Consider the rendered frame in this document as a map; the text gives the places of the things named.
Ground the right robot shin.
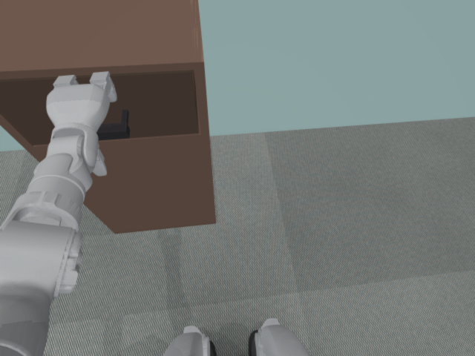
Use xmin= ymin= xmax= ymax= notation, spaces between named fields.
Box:
xmin=256 ymin=318 xmax=279 ymax=354

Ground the robot left hand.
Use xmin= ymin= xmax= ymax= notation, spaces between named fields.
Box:
xmin=46 ymin=71 xmax=117 ymax=177

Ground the handle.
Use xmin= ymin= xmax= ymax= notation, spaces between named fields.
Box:
xmin=96 ymin=109 xmax=130 ymax=140

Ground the drawer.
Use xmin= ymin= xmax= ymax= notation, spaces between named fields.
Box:
xmin=0 ymin=70 xmax=199 ymax=145

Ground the robot left forearm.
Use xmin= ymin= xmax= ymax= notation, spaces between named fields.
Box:
xmin=0 ymin=123 xmax=99 ymax=236

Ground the robot left thigh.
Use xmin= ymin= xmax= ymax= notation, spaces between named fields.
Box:
xmin=163 ymin=332 xmax=210 ymax=356

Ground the robot left upper arm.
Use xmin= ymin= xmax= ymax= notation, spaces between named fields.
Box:
xmin=0 ymin=220 xmax=83 ymax=356

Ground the cabinet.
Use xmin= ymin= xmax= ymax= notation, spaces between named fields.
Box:
xmin=0 ymin=0 xmax=216 ymax=234

